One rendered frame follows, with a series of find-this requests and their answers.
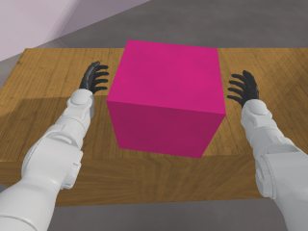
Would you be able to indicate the robot left hand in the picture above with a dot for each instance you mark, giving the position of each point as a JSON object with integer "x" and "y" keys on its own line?
{"x": 89, "y": 80}

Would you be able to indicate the pedestal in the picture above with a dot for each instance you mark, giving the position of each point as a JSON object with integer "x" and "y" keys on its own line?
{"x": 35, "y": 95}

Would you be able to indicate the right robot forearm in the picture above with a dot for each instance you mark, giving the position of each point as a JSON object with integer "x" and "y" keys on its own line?
{"x": 262, "y": 132}

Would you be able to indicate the right robot upper arm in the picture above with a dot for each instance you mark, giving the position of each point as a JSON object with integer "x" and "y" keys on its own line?
{"x": 283, "y": 177}

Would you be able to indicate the left robot forearm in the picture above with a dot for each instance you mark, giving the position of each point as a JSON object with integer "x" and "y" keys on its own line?
{"x": 72, "y": 125}

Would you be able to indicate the left robot upper arm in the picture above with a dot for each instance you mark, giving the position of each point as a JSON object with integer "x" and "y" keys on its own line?
{"x": 29, "y": 204}

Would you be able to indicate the robot right hand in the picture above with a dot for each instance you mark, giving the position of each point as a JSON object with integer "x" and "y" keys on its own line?
{"x": 249, "y": 88}

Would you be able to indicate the carton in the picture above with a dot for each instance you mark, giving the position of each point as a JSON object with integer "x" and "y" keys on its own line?
{"x": 166, "y": 98}

